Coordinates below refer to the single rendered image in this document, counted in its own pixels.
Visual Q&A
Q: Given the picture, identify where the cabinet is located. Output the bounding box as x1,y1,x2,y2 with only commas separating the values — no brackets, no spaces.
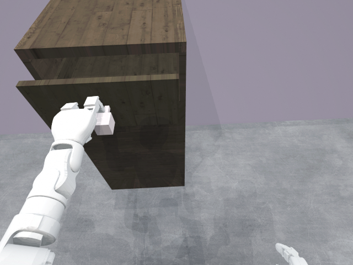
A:
14,0,186,190

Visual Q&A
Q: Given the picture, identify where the left robot hand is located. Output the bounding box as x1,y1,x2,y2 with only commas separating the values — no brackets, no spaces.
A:
51,96,105,146

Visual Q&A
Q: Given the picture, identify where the right robot hand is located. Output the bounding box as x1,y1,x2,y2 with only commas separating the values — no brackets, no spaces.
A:
275,243,308,265

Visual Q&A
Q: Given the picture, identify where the handle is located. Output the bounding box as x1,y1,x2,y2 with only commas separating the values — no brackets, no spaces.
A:
94,105,115,135

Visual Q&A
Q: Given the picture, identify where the drawer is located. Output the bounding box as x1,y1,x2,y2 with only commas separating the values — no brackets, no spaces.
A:
16,53,180,129

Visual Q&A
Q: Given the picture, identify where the robot left upper arm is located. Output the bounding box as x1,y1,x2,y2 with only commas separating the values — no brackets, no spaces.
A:
0,243,55,265

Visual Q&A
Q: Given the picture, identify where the robot left forearm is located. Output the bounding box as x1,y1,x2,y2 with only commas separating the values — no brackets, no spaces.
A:
0,140,84,253

